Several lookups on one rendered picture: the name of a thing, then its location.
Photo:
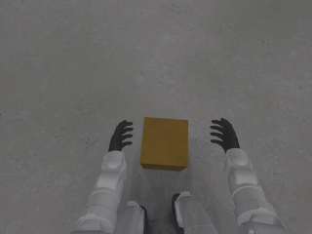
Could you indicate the robot left forearm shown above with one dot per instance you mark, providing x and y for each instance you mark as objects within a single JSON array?
[{"x": 101, "y": 209}]

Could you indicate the robot right foot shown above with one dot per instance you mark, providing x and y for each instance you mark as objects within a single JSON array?
[{"x": 178, "y": 229}]

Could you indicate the robot right thigh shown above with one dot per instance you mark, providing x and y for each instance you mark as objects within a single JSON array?
[{"x": 191, "y": 214}]

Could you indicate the left robot hand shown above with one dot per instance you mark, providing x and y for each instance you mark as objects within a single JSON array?
[{"x": 116, "y": 143}]

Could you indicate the right robot upper arm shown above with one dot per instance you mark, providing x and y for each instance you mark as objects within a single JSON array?
[{"x": 253, "y": 227}]

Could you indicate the carton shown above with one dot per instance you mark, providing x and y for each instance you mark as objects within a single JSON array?
[{"x": 164, "y": 144}]

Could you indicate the right robot hand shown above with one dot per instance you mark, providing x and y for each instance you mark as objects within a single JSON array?
[{"x": 228, "y": 136}]

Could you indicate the robot right forearm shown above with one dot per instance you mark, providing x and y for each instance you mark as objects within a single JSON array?
[{"x": 246, "y": 192}]

